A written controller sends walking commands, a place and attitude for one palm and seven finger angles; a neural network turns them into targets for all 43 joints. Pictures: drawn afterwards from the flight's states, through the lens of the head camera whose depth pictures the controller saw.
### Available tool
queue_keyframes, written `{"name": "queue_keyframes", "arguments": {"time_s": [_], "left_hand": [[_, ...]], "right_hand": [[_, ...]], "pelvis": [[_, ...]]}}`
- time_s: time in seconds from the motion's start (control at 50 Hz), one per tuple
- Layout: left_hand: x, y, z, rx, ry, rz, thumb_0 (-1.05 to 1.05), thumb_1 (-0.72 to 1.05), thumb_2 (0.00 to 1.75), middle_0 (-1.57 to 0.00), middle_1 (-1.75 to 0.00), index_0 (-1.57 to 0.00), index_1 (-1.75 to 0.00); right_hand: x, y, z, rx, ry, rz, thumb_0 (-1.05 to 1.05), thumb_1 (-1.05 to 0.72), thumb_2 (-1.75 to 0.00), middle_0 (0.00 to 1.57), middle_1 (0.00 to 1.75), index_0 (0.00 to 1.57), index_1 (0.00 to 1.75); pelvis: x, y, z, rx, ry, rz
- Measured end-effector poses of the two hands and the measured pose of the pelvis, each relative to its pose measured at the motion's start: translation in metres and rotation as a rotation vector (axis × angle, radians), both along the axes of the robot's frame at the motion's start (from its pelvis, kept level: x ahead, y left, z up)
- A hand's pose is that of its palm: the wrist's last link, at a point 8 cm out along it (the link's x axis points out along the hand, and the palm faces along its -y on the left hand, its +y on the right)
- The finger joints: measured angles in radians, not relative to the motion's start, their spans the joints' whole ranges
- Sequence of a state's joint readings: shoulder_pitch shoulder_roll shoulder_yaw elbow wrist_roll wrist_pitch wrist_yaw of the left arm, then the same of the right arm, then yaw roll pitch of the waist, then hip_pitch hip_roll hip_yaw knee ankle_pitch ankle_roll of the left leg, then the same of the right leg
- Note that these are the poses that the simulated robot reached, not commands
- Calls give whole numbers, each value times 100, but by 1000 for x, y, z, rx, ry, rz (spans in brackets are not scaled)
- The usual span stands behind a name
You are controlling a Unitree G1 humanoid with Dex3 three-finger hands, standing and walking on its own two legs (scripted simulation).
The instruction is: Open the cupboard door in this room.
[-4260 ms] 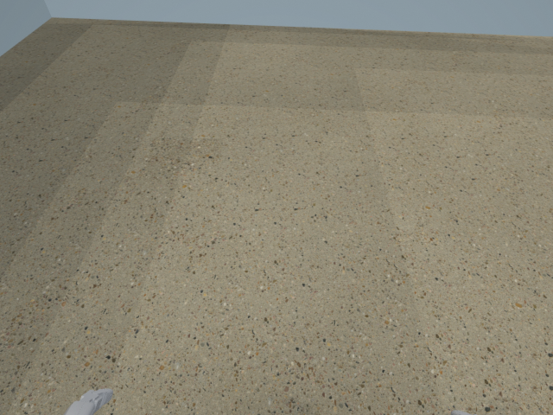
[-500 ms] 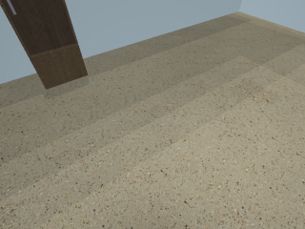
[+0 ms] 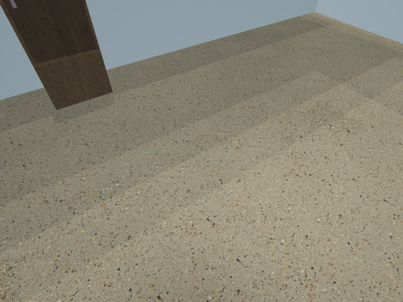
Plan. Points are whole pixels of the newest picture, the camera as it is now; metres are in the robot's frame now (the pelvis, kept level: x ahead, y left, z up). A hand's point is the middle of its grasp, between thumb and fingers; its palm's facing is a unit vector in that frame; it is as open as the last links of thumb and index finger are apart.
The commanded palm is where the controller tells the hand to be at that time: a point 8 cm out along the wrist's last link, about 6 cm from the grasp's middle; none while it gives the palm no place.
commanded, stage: stand and wait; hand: left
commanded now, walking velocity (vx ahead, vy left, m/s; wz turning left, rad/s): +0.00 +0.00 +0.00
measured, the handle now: out of the picture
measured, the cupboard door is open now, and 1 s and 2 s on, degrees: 0 0 0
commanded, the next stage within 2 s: turn or walk to find it in 0.26 s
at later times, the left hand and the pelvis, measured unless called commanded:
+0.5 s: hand out of the picture -0.01 +0.16 -0.18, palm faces +0.09 -0.98 -0.17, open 7.4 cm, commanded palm none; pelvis +0.01 +0.00 +0.00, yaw +2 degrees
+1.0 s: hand out of the picture +0.01 +0.19 -0.19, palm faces +0.14 -0.97 -0.18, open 7.4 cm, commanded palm none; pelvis +0.01 +0.01 -0.01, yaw +5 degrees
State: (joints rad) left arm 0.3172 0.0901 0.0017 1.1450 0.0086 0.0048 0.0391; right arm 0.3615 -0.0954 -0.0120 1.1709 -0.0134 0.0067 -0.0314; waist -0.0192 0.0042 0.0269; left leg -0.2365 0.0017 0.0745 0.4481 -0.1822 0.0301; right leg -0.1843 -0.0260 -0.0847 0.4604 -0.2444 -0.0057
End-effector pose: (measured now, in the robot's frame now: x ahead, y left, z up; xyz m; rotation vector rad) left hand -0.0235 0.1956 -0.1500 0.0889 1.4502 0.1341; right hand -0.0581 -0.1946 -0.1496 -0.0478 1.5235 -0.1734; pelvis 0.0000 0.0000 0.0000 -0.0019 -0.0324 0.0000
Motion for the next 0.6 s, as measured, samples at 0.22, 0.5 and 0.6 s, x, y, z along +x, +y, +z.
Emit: {"name": "queue_keyframes", "arguments": {"time_s": [0.22,0.5,0.6], "left_hand": [[-8,5,0,10,1,28,1,91,90,-20,-30,-20,-30],[2,17,-1,33,-7,50,1,91,90,-20,-30,-20,-30],[10,20,0,40,-22,49,1,91,90,-20,-30,-20,-30]], "right_hand": [[47,-9,-1,-31,-100,56,1,-93,-89,20,30,20,30],[60,-15,0,-37,-88,95,1,-92,-89,20,30,20,30],[66,-15,0,-41,-92,102,1,-92,-89,20,30,20,30]], "pelvis": [[2,3,-1,-2,11,11],[5,4,-3,-6,27,40],[10,4,-2,-6,25,42]]}}
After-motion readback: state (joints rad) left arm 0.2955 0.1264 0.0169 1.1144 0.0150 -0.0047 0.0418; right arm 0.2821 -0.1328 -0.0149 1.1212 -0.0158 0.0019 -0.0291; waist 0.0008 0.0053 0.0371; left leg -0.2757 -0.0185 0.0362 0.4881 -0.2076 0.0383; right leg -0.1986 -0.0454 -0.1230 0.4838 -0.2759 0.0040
